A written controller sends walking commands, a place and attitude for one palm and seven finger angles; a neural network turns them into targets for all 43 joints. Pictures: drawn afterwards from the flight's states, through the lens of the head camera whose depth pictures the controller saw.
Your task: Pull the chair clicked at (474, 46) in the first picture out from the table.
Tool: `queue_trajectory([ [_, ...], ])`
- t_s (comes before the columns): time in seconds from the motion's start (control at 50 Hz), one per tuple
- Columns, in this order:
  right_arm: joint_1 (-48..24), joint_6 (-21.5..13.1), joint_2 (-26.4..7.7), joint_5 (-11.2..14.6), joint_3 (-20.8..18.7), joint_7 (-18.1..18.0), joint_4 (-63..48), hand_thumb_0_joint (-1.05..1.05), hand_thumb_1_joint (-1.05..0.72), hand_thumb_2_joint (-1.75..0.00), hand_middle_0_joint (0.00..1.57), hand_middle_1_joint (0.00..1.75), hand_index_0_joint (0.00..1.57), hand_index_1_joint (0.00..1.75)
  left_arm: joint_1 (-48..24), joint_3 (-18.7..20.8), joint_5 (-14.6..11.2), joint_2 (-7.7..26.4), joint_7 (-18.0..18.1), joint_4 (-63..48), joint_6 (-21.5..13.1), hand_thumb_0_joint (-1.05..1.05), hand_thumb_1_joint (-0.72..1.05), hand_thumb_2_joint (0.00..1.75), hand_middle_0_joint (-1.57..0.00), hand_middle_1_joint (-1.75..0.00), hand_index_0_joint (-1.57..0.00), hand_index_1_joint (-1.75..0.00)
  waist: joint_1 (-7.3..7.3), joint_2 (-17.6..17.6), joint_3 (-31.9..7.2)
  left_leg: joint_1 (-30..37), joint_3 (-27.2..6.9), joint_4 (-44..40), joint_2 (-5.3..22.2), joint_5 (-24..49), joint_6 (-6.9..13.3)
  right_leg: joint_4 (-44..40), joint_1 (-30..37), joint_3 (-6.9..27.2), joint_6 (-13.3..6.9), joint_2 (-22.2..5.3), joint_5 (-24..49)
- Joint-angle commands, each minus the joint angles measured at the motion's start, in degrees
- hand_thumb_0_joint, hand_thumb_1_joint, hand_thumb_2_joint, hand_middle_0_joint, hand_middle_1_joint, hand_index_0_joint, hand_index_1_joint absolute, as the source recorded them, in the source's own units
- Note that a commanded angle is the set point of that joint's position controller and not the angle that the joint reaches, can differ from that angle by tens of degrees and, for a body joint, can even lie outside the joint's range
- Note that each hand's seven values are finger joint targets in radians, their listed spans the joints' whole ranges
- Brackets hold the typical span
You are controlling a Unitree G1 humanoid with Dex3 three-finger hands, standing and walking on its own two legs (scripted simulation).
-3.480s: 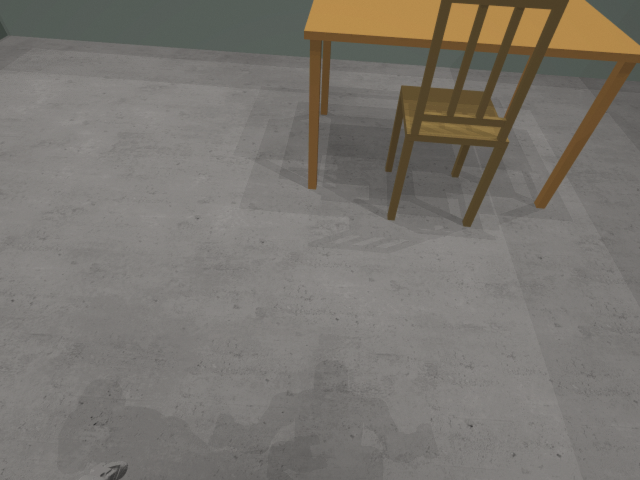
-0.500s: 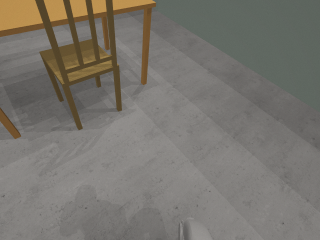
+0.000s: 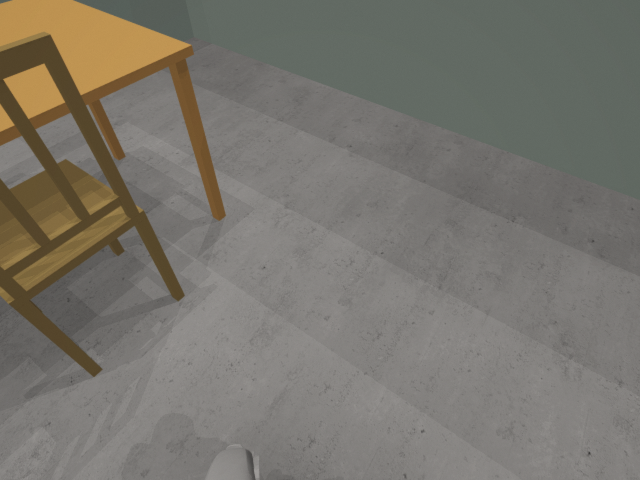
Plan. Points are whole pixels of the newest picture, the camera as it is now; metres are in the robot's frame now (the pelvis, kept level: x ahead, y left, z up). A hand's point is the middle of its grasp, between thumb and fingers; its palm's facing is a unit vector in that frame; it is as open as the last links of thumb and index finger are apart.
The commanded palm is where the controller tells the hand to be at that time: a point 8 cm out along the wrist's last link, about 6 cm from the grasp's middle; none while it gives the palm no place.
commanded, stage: walk to a spot facing it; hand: left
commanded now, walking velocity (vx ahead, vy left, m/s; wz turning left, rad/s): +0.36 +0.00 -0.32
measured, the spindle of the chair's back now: out of the picture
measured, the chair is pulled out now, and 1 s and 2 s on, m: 0.00 0.00 0.00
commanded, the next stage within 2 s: turn to face it in 0.70 s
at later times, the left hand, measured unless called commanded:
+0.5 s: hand (192, 363) +0.33 +0.23 -0.16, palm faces -0.16 -0.98 -0.15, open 7.3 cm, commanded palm none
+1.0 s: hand (284, 268) +0.52 +0.09 -0.16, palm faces -0.40 -0.89 -0.22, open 7.2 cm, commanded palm none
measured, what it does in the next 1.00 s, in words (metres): walks ahead, turning right: left foot, then right foot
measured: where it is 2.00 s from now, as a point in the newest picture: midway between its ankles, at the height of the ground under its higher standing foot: (350, 427)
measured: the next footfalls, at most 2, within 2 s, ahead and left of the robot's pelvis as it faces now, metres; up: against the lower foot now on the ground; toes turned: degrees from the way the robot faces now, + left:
left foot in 0.16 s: +0.24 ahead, +0.16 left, +0.00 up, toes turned +6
right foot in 0.72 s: +0.40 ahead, -0.14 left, +0.00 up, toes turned -30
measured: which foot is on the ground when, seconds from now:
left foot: up 0.00-0.14, down 0.16-0.70, up 0.72-1.00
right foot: down 0.00-0.18, up 0.20-0.70, down 0.72-1.00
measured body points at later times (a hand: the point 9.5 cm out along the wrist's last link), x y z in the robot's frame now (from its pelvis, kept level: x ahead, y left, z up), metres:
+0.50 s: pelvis +0.22 +0.06 +0.01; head +0.23 +0.08 +0.46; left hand +0.33 +0.28 -0.15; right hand +0.18 -0.19 -0.13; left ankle +0.20 +0.16 -0.74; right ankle +0.25 -0.10 -0.64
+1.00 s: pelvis +0.37 -0.04 +0.00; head +0.38 -0.06 +0.45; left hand +0.55 +0.14 -0.14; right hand +0.32 -0.28 -0.15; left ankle +0.46 +0.08 -0.67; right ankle +0.36 -0.12 -0.74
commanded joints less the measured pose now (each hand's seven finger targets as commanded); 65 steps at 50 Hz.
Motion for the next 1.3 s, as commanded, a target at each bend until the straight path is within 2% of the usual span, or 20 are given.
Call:
queue_trajectory([
  [0.0, -2.88, -1.74, -1.33, 0.01, 0.53, 1.53, -3.75, 0.00, -0.90, -0.90, 0.20, 0.30, 0.20, 0.30, 4.76, 0.95, 0.35, 5.30, 0.19, -1.73, -1.68, 0.00, 0.90, 0.90, -0.20, -0.30, -0.20, -0.30, 2.36, -9.73, 4.15, 2.15, 4.68, -13.26, -2.93, 3.51, 0.18, -5.99, -2.58, 8.05, -3.39, -12.36, 35.85],
  [0.06, -7.84, -2.48, -2.57, -0.01, 0.69, 1.71, -5.50, 0.00, -0.90, -0.90, 0.20, 0.30, 0.20, 0.30, 6.96, 1.25, 0.25, 6.94, 0.37, -1.70, -1.30, 0.00, 0.90, 0.90, -0.20, -0.30, -0.20, -0.30, 4.32, -8.75, 2.57, 6.88, 7.18, -22.61, -6.44, 2.53, 1.27, -2.77, 2.36, 10.35, -2.49, -12.97, 41.28],
  [0.12, 5.11, -3.39, -6.95, -0.38, -0.51, 0.42, -1.94, 0.00, -0.90, -0.90, 0.20, 0.30, 0.20, 0.30, 4.90, 1.79, -0.24, 8.62, 0.67, -2.20, -1.15, 0.00, 0.90, 0.90, -0.20, -0.30, -0.20, -0.30, -2.41, -6.90, -6.42, 28.88, 7.21, -33.40, -8.15, 6.91, 3.44, 15.27, 0.41, 9.75, 0.23, -12.36, 48.07],
  [0.14, 13.75, -3.65, -13.23, -1.04, -2.10, -0.30, 0.00, 0.00, -0.90, -0.90, 0.20, 0.30, 0.20, 0.30, 5.21, 1.80, -0.92, 6.22, 0.32, -3.46, -1.08, 0.00, 0.90, 0.90, -0.20, -0.30, -0.20, -0.30, -5.77, 3.03, -13.83, 45.87, -4.85, -32.93, 3.46, 16.14, 6.98, 29.42, -11.85, 6.28, 3.14, -7.32, 30.02],
  [0.16, 18.96, -3.50, -18.51, -1.00, -3.09, -0.45, 1.21, 0.00, -0.90, -0.90, 0.20, 0.30, 0.20, 0.30, 7.36, 0.99, -1.52, 3.39, -0.44, -4.27, -1.29, 0.00, 0.90, 0.90, -0.20, -0.30, -0.20, -0.30, -5.83, 16.84, -19.79, 56.81, -23.88, -36.61, 19.71, 24.81, 13.84, 49.60, -25.32, 3.05, 4.49, -1.23, -12.66],
  [0.18, 16.83, -2.99, -16.18, -0.18, -2.17, -0.45, 1.00, 0.00, -0.90, -0.90, 0.20, 0.30, 0.20, 0.30, 4.73, 1.43, -0.81, 5.40, -0.17, -4.59, -1.16, 0.00, 0.90, 0.90, -0.20, -0.30, -0.20, -0.30, -5.26, 10.09, -16.95, 51.78, -23.96, -40.16, 21.28, 19.52, 15.61, 56.52, -27.72, 7.27, 3.59, -4.69, -12.80],
  [0.24, 5.58, -3.72, -7.41, -0.21, 0.00, -0.73, -1.04, 0.00, -0.90, -0.90, 0.20, 0.30, 0.20, 0.30, -1.35, 1.87, 0.27, 3.45, -1.43, -4.86, 0.63, 0.00, 0.90, 0.90, -0.20, -0.30, -0.20, -0.30, -0.70, 6.54, 1.98, 29.24, -8.43, -45.90, 14.18, 10.83, 9.35, 56.14, -29.53, 6.26, 5.31, -10.67, -0.45],
  [0.32, 3.49, -4.25, -5.30, 0.22, 0.07, -0.85, -0.81, 0.00, -0.90, -0.90, 0.20, 0.30, 0.20, 0.30, 3.38, 1.80, 0.81, -0.25, -1.94, -4.33, 3.88, 0.00, 0.90, 0.90, -0.20, -0.30, -0.20, -0.30, 3.75, 7.36, 3.38, 21.17, 5.27, -48.33, 9.60, 7.67, 6.87, 51.72, -26.76, 3.99, 6.55, -11.33, 5.99],
  [0.58, 9.86, -2.82, -9.00, -0.35, -1.94, -0.36, 0.68, 0.00, -0.90, -0.90, 0.20, 0.30, 0.20, 0.30, -13.11, 1.57, 0.73, -0.15, -3.14, -11.75, 3.67, 0.00, 0.90, 0.90, -0.20, -0.30, -0.20, -0.30, -0.82, 6.75, 6.17, 36.16, 15.70, -44.63, 11.68, 17.68, 8.67, 18.34, -29.75, -3.54, 6.34, -10.82, 8.31],
  [0.62, 8.78, -2.54, -10.58, -0.35, -2.38, -0.25, 0.02, 0.00, -0.90, -0.90, 0.20, 0.30, 0.20, 0.30, -9.60, 1.90, 0.70, 1.25, -2.98, -11.16, 3.15, 0.00, 0.90, 0.90, -0.20, -0.30, -0.20, -0.30, 1.22, 6.16, 3.44, 37.60, 17.80, -37.27, 12.23, 29.77, 7.92, 15.70, -23.82, -5.46, 4.57, -8.19, 4.90],
  [0.66, 6.59, -2.25, -12.18, -0.01, -2.46, 0.01, -1.26, 0.00, -0.90, -0.90, 0.20, 0.30, 0.20, 0.30, 3.23, 3.01, 0.90, 4.69, -2.62, -7.53, 1.83, 0.00, 0.90, 0.90, -0.20, -0.30, -0.20, -0.30, 7.81, 2.21, -4.89, 32.77, 20.30, -16.97, 9.74, 37.37, 4.95, 9.21, -3.82, -8.03, 2.55, -3.88, 7.42],
  [0.68, 8.13, -2.01, -9.84, 0.75, -1.88, 0.87, -2.48, 0.00, -0.90, -0.90, 0.20, 0.30, 0.20, 0.30, 9.65, 4.47, 1.11, 11.25, -2.11, -5.95, 0.93, 0.00, 0.90, 0.90, -0.20, -0.30, -0.20, -0.30, 10.59, -10.00, -11.58, 17.81, 19.77, 0.38, 4.99, 14.45, 2.05, 5.12, 12.87, 6.00, -0.84, -13.74, 9.66],
  [0.7, 7.96, -1.93, -5.79, 1.07, -0.80, 0.91, -5.25, 0.00, -0.90, -0.90, 0.20, 0.30, 0.20, 0.30, 12.64, 5.64, 0.11, 17.81, -1.04, -5.55, 0.60, 0.00, 0.90, 0.90, -0.20, -0.30, -0.20, -0.30, 9.84, -21.99, -16.35, -0.10, 12.49, 19.02, -5.88, -21.03, -0.99, -1.89, 20.24, 36.44, -7.63, -28.75, 23.77],
  [0.74, 2.60, -1.15, -6.07, 1.33, -1.19, 0.21, -5.82, 0.00, -0.90, -0.90, 0.20, 0.30, 0.20, 0.30, 5.34, 5.08, -1.10, 15.50, -0.19, -7.20, 1.83, 0.00, 0.90, 0.90, -0.20, -0.30, -0.20, -0.30, 7.11, -7.78, -8.50, -1.41, 1.72, 21.36, -0.79, -14.95, 0.71, -7.11, 8.46, 29.92, -7.99, -27.80, 11.30],
  [0.84, 9.37, 1.08, -3.92, -0.17, -0.03, -0.22, 0.44, 0.00, -0.90, -0.90, 0.20, 0.30, 0.20, 0.30, -5.76, 1.44, 0.04, 6.90, 0.50, -7.99, 0.18, 0.00, 0.90, 0.90, -0.20, -0.30, -0.20, -0.30, -1.16, -5.06, -3.59, 8.58, 0.34, 9.37, -1.11, -4.01, 0.04, -8.16, -10.97, 9.13, -1.95, -18.92, 26.46],
  [0.92, 10.23, 1.74, -1.54, 0.40, 0.83, -0.24, 2.13, 0.00, -0.90, -0.90, 0.20, 0.30, 0.20, 0.30, -4.90, 0.02, 0.07, 4.42, 0.78, -5.57, -0.13, 0.00, 0.90, 0.90, -0.20, -0.30, -0.20, -0.30, -1.70, -5.68, -4.76, 12.23, 0.63, -2.86, -3.01, -2.96, -0.11, -7.39, -10.00, 3.31, -2.01, -17.46, 31.08],
  [1.1, 2.19, 1.54, -3.10, 0.44, 0.42, 0.47, -0.40, 0.00, -0.90, -0.90, 0.20, 0.30, 0.20, 0.30, -3.08, 1.34, 0.11, 6.29, 1.74, -3.75, 2.34, 0.00, 0.90, 0.90, -0.20, -0.30, -0.20, -0.30, 1.73, -4.17, 0.24, 17.82, 3.03, -27.72, -4.72, -0.41, 0.98, 0.96, -4.53, 0.21, 0.19, -22.47, 23.37],
  [1.12, 4.66, 1.47, -4.73, 0.29, 0.06, 0.59, -0.10, 0.00, -0.90, -0.90, 0.20, 0.30, 0.20, 0.30, -2.72, 1.40, -0.19, 5.76, 1.63, -4.30, 2.83, 0.00, 0.90, 0.90, -0.20, -0.30, -0.20, -0.30, 0.83, 0.95, -0.66, 22.69, 1.14, -32.30, -3.98, 9.38, 2.08, 6.57, -7.51, -2.90, 3.11, -19.81, 18.10],
  [1.16, 7.72, 1.43, -11.84, -0.25, -1.38, 0.15, -0.75, 0.00, -0.90, -0.90, 0.20, 0.30, 0.20, 0.30, -2.74, 0.80, -0.82, 2.12, 1.42, -6.99, 3.50, 0.00, 0.90, 0.90, -0.20, -0.30, -0.20, -0.30, -0.05, 18.54, -1.17, 27.12, -21.94, -41.88, 13.16, 36.24, 13.89, 27.28, -20.45, -5.32, 9.75, -8.72, -16.95],
  [1.28, 3.61, 0.60, -10.45, 0.25, -1.32, -1.15, -2.38, 0.00, -0.90, -0.90, 0.20, 0.30, 0.20, 0.30, -6.98, 1.78, 0.03, 3.54, 0.92, -7.65, 3.84, 0.00, 0.90, 0.90, -0.20, -0.30, -0.20, -0.30, 0.62, 4.53, -6.01, 32.22, -12.98, -40.10, 4.84, 33.15, 13.09, 41.76, -26.73, 3.70, 10.83, -10.23, -4.99],
])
